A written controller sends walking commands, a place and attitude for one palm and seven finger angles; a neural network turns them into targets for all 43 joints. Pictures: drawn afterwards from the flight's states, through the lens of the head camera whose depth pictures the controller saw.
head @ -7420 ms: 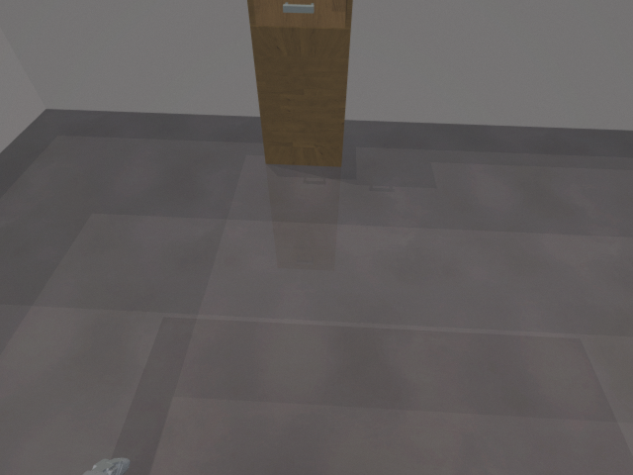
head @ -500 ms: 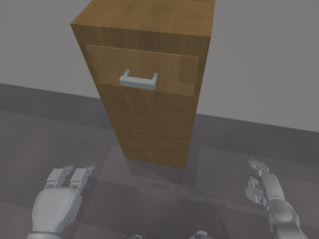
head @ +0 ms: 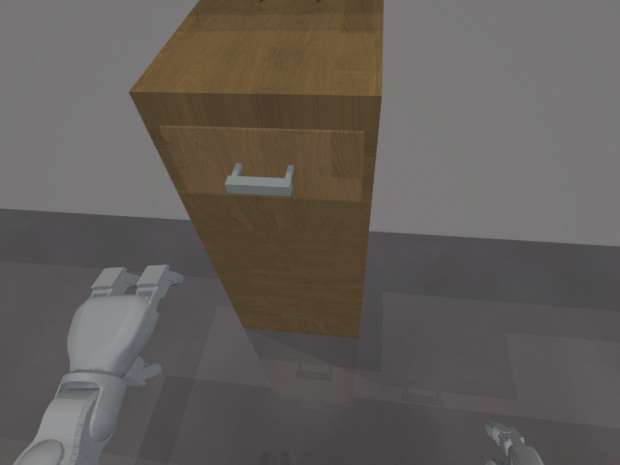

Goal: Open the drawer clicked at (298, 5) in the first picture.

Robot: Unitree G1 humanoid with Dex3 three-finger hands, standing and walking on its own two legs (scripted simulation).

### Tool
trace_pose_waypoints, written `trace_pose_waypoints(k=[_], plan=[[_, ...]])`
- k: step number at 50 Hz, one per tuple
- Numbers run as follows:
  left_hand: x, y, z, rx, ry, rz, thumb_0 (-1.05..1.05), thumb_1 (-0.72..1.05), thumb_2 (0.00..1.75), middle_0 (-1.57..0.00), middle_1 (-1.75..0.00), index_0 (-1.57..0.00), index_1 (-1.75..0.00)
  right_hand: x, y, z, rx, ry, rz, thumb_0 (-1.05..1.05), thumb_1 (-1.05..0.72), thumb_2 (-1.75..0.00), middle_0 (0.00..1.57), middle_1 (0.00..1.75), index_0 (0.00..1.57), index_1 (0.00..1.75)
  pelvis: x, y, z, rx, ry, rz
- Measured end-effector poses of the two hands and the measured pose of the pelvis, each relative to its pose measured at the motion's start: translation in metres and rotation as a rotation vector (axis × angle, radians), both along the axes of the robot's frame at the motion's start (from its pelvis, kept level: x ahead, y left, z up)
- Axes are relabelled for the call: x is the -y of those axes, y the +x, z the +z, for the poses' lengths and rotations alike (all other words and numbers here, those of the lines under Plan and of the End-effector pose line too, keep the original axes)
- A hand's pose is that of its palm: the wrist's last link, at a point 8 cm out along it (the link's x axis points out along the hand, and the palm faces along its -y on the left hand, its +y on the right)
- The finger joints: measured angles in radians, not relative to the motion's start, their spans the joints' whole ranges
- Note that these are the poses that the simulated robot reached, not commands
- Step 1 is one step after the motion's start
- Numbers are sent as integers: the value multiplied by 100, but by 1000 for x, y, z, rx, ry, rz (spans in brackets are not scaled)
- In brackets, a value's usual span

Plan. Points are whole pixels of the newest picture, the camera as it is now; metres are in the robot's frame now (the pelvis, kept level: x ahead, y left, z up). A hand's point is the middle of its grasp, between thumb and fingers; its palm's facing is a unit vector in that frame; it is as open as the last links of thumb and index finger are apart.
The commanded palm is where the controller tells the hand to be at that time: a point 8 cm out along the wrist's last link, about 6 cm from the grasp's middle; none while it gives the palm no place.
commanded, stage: raise the hand with hooked fingers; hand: left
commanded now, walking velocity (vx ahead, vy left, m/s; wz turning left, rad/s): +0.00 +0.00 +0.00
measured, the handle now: (261, 177) +0.57 +0.15 +0.01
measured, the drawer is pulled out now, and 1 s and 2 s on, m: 0.00 0.00 0.00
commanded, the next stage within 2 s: move the hooked fingers above the handle in 0.92 s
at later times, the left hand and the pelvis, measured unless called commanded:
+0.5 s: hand (120, 262) +0.31 +0.25 +0.12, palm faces +0.04 -0.04 -1.00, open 13.8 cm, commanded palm +0.29 +0.25 +0.18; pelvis +0.01 +0.01 +0.02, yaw +1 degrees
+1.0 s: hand (124, 256) +0.31 +0.25 +0.13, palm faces +0.07 -0.04 -1.00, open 13.8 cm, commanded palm +0.28 +0.25 +0.18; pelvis +0.01 +0.00 +0.02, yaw +1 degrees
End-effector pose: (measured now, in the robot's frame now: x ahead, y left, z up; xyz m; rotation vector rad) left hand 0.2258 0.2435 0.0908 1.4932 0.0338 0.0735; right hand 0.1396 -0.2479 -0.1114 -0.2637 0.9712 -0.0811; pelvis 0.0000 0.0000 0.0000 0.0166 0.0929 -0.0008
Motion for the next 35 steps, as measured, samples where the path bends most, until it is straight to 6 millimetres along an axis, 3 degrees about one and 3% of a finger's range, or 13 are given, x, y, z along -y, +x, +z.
trace_pose_waypoints(k=[7, 13, 18, 25, 30, 35], plan=[[-8, 14, 19, 56, 1, 9, 0, -21, 42, -30, -102, -30, -101, -2, 35, 18, 86, -19, 18, 1, -91, -90, 20, 30, 20, 30, -6, 3, 4, 26, -4, 10], [-7, 31, 42, 63, 11, 7, 0, -35, 36, -31, -110, -31, -110, -31, 69, 34, 165, 40, 66, 1, -91, -90, 20, 30, 20, 30, -8, 6, 10, 55, -6, 11], [-8, 43, 60, 47, 22, 5, 0, -43, 33, -31, -116, -32, -116, -54, 83, 41, 180, 88, 111, 1, -91, -90, 20, 30, 20, 30, -7, 9, 15, 72, -10, 15], [-12, 60, 80, 16, 38, -15, 0, -48, 31, -31, -119, -32, -119, -63, 79, 36, 130, 105, 133, 1, -91, -90, 20, 30, 20, 30, -6, 12, 19, 82, -14, 24], [-13, 71, 92, 14, 43, -37, 0, -49, 30, -32, -120, -32, -120, -52, 65, 28, 73, 94, 109, 1, -91, -90, 20, 30, 20, 30, -6, 14, 21, 77, -14, 25], [-11, 74, 88, -17, 29, -57, 0, -49, 30, -31, -120, -32, -120, -34, 49, 23, 28, 75, 71, 1, -91, -90, 20, 30, 20, 30, -7, 14, 22, 65, -13, 17]])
